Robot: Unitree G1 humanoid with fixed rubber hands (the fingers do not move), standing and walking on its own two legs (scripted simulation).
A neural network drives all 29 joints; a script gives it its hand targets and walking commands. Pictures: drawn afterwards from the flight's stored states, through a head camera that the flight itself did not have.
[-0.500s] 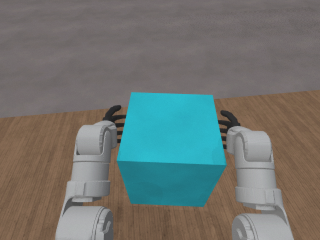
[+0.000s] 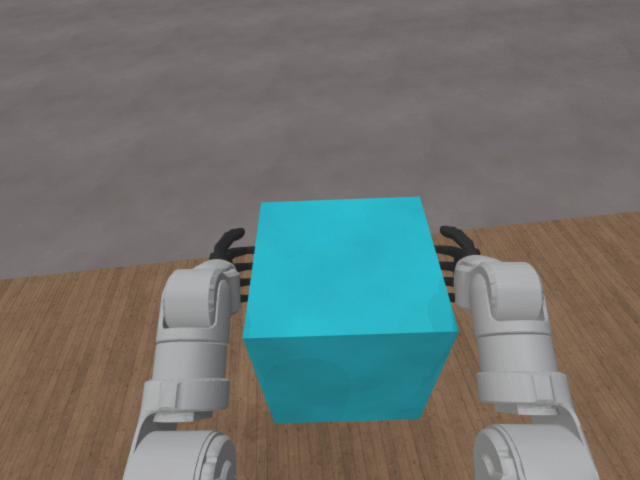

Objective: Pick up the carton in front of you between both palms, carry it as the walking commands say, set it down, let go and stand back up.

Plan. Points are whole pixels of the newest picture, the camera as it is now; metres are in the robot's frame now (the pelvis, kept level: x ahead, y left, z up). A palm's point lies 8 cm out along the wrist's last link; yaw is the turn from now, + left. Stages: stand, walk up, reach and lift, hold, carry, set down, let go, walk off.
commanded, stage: carry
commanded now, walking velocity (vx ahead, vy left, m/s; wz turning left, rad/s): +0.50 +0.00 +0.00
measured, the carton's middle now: (343, 315) +0.35 +0.00 +0.00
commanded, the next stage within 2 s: none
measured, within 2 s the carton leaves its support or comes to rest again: neither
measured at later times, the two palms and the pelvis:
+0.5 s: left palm (230, 144) +0.64 +0.20 +0.08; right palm (403, 146) +0.63 -0.10 +0.08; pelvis +0.28 +0.05 -0.03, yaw -1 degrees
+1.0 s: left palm (261, 94) +0.86 +0.17 +0.06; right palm (400, 93) +0.86 -0.13 +0.05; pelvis +0.50 +0.03 -0.04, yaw +0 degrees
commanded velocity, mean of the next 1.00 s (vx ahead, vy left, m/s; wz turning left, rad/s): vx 0.27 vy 0.00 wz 0.00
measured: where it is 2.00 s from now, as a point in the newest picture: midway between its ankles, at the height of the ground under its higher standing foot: (321, 383)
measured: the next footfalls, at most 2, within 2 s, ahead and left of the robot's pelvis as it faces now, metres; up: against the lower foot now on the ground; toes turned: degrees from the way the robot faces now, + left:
left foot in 0.38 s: +0.38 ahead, +0.11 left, -0.03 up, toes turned +2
right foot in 0.84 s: +0.62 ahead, -0.04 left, -0.04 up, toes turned -5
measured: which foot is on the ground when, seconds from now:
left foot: up 0.00-0.36, down 0.38-0.84, up 0.86-1.00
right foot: down 0.00-0.38, up 0.40-0.82, down 0.84-1.00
